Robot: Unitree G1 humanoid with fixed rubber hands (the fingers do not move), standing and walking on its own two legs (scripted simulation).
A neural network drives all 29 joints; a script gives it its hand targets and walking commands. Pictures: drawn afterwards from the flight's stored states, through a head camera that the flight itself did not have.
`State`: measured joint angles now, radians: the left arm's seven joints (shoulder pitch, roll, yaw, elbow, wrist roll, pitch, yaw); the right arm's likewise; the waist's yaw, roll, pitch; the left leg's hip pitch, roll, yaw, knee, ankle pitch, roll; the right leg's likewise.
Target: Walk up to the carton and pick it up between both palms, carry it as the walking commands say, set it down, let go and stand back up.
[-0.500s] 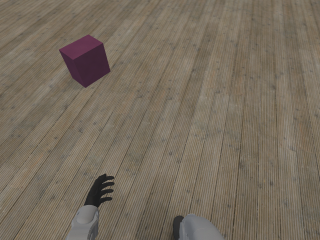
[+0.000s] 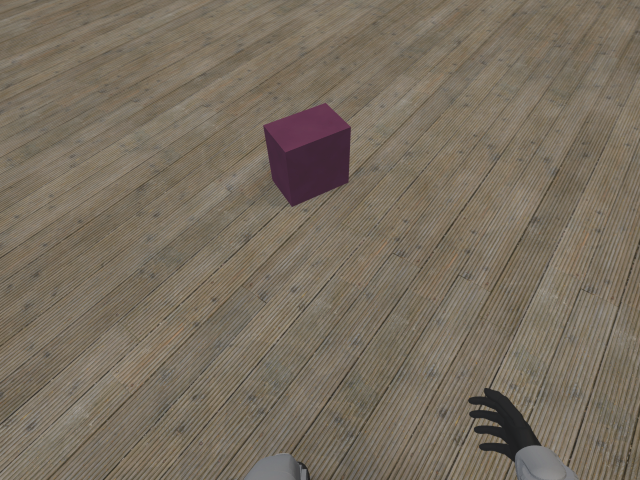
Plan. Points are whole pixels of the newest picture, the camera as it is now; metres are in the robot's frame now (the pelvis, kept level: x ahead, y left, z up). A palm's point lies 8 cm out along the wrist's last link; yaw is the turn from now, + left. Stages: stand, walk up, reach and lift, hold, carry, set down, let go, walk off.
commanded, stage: walk up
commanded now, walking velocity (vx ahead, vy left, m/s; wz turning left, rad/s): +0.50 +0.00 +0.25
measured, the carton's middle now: (308, 155) +1.35 +0.20 -0.61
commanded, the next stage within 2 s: none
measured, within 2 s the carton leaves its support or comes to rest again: neither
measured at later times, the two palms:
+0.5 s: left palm (243, 281) +0.41 +0.20 -0.10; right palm out of the picture +0.15 -0.26 -0.13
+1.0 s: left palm (190, 313) +0.36 +0.29 -0.13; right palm (433, 197) +0.64 -0.15 -0.11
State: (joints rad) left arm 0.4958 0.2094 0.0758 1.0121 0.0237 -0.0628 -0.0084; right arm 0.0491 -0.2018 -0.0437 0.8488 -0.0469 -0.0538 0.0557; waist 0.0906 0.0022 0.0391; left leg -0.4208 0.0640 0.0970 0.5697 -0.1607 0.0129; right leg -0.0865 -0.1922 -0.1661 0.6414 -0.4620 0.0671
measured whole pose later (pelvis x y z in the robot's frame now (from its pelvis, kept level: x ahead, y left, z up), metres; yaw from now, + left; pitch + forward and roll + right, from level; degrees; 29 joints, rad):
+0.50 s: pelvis +0.25 -0.03 +0.00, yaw +4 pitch +0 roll +1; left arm 0.04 0.19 0.05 0.88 0.03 -0.07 -0.02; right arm 0.51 -0.18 -0.05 1.08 -0.02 -0.06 0.00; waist -0.08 0.01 0.05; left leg -0.11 0.06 0.02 0.75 -0.49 -0.02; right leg -0.43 -0.08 -0.13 0.61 -0.18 -0.02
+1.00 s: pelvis +0.47 +0.06 +0.01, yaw +4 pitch +0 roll +0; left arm 0.46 0.19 0.06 1.08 0.02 -0.06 0.00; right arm 0.07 -0.19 -0.05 0.93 -0.04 -0.08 0.03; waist 0.07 -0.02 0.05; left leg -0.40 0.07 0.14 0.58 -0.16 0.02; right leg -0.18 -0.15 -0.05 0.83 -0.48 0.03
